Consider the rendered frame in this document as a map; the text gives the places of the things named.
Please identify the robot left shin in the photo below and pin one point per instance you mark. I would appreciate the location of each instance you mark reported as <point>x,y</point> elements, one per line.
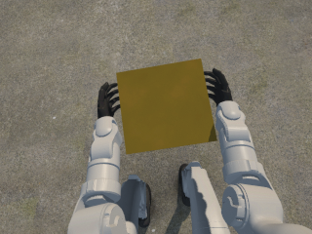
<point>142,211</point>

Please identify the right robot hand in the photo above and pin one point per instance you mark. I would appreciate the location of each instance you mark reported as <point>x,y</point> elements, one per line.
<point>221,88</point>

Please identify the right robot forearm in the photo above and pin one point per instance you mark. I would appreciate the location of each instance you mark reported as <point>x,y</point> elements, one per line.
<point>237,148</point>

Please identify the left robot upper arm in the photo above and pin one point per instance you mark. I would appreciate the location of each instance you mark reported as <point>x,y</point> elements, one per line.
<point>107,218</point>

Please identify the left robot hand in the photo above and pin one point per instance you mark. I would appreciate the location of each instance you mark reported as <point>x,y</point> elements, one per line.
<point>104,104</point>

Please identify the carton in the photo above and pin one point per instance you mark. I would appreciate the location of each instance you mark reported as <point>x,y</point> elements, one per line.
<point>165,106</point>

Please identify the left robot forearm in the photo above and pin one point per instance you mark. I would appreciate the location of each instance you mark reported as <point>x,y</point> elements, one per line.
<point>102,180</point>

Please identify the right robot upper arm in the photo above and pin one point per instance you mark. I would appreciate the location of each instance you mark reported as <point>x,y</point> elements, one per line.
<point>252,209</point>

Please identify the right robot thigh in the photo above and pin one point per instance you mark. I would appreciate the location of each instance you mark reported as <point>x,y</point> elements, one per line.
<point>206,217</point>

